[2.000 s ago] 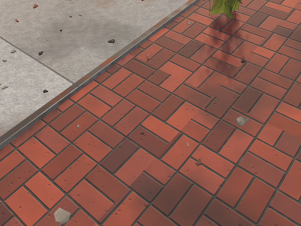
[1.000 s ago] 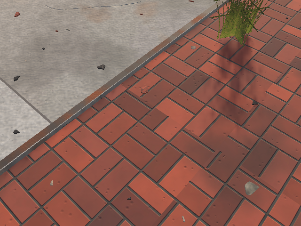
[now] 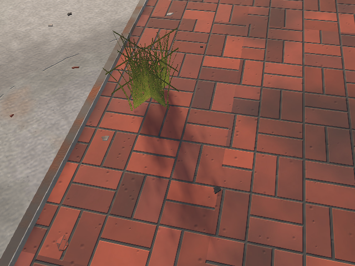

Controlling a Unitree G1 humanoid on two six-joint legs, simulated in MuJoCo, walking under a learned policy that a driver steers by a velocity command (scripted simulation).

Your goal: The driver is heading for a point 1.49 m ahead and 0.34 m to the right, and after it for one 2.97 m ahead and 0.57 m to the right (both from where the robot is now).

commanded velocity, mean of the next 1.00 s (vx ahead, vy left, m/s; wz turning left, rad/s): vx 0.50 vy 0.00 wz -0.48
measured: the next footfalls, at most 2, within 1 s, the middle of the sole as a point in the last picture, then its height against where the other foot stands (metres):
left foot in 0.16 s outside the picture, level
right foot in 0.70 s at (253, 265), level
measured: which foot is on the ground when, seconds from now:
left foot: up 0.00-0.14, down 0.16-0.72, up 0.74-1.00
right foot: down 0.00-0.16, up 0.18-0.68, down 0.70-1.00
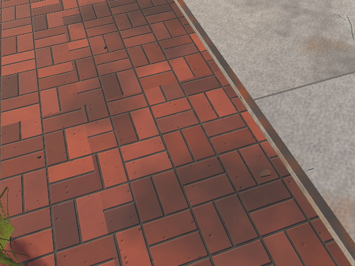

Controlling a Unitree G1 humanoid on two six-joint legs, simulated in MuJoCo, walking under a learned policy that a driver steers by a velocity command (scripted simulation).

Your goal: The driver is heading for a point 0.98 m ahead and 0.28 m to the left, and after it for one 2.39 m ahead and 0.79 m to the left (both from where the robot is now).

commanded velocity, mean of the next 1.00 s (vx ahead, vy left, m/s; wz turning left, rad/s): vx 0.50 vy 0.00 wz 0.05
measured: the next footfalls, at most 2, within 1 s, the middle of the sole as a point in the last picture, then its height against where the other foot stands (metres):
left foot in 0.26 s outside the picture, level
right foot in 0.80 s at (218, 237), level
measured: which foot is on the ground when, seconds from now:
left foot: up 0.00-0.24, down 0.26-0.82, up 0.84-1.00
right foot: down 0.00-0.28, up 0.30-0.78, down 0.80-1.00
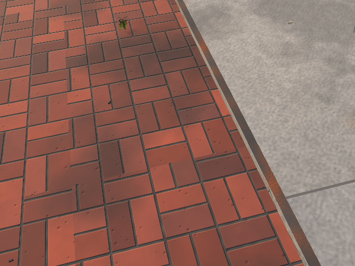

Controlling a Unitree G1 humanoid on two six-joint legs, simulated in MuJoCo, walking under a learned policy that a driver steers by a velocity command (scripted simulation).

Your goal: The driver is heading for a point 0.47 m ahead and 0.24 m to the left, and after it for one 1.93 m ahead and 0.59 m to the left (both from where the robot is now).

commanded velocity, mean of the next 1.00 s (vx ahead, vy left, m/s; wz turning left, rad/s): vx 0.38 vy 0.00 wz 0.56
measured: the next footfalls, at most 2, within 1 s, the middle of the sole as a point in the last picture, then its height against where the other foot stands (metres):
left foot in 0.34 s outside the picture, level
right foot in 0.86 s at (170, 233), level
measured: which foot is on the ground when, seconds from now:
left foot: up 0.00-0.32, down 0.34-0.86, up 0.88-1.00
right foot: down 0.00-0.36, up 0.38-0.84, down 0.86-1.00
